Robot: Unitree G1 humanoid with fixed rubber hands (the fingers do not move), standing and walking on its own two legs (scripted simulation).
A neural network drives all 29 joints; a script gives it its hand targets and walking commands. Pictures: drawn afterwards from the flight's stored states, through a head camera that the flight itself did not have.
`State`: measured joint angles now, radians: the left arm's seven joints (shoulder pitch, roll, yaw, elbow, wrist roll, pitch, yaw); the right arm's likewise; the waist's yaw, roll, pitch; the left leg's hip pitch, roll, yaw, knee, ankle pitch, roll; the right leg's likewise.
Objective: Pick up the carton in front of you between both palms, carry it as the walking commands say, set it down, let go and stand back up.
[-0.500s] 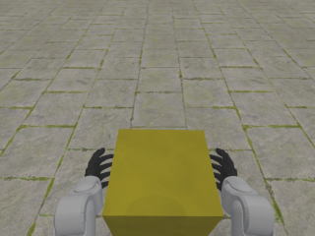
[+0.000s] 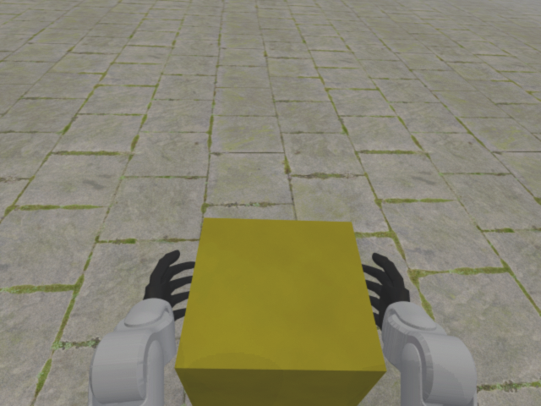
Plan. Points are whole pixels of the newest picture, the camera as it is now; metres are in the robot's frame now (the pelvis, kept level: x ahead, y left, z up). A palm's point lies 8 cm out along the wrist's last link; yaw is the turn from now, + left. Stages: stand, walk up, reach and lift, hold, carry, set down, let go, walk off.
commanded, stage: carry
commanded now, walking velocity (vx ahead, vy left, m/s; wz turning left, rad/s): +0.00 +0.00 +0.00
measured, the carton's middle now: (274, 326) +0.26 +0.00 +0.01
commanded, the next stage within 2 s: hold in 1.82 s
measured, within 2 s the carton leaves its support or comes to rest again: neither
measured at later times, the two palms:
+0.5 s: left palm (200, 194) +0.47 +0.12 +0.08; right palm (361, 193) +0.49 -0.17 +0.08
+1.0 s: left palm (197, 181) +0.53 +0.14 +0.06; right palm (348, 181) +0.54 -0.16 +0.06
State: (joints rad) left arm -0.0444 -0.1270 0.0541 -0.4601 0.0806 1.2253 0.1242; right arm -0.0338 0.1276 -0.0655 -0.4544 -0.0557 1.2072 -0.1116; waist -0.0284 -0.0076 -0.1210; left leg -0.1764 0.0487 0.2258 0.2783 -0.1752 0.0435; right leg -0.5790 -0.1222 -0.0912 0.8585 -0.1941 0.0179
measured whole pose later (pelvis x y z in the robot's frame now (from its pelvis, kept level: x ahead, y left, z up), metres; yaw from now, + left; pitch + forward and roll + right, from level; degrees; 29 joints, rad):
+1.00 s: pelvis +0.28 -0.02 -0.02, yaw +2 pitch +3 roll +0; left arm -0.08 -0.13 0.08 -0.31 0.12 1.17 0.10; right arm -0.09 0.13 -0.07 -0.31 -0.11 1.17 -0.09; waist 0.00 0.01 -0.13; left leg -0.21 0.06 0.15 0.53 -0.36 -0.01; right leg -0.27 -0.07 -0.20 0.54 -0.31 -0.01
